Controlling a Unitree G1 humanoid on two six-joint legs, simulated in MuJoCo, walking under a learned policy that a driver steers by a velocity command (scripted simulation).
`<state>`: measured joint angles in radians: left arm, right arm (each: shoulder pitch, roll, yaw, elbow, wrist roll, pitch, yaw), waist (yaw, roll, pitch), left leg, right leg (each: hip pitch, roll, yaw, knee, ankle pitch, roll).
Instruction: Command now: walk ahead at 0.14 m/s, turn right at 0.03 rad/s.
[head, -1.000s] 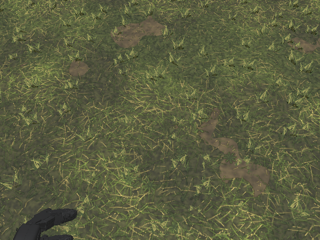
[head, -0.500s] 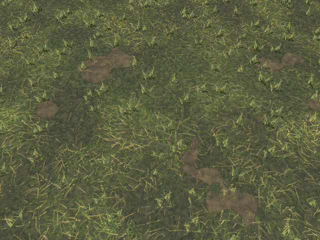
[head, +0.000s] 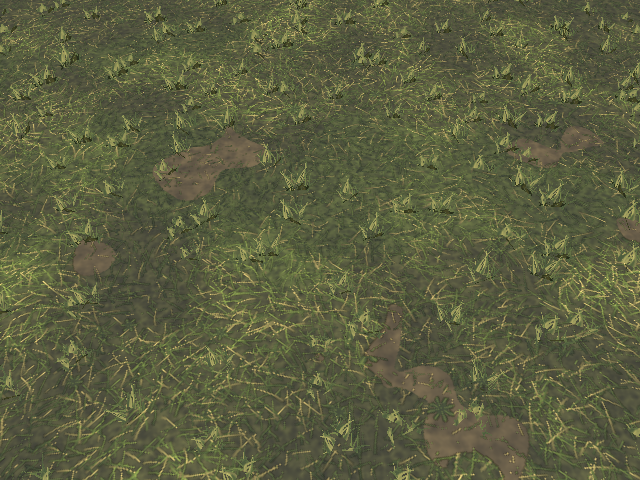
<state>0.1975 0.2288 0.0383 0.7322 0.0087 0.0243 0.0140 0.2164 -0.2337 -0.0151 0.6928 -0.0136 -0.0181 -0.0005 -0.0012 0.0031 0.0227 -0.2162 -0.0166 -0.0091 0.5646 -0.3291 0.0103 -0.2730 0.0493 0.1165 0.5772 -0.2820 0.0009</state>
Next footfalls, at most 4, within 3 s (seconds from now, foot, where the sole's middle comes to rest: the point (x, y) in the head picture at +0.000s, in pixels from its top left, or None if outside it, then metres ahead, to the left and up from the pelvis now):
0.64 left None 0.41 0.15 -0.77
1.14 right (306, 385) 0.73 0.07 -0.77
1.64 left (149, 361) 0.80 0.44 -0.77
2.20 right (188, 243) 1.17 0.40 -0.77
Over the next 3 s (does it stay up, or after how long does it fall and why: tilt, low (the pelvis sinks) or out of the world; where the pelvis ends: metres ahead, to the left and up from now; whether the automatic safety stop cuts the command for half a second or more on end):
stays up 1.25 0.51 0.01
